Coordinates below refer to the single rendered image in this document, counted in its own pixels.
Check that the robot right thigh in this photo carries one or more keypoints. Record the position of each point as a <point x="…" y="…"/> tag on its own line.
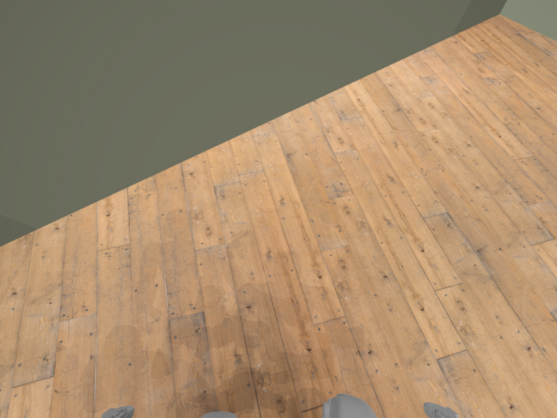
<point x="346" y="406"/>

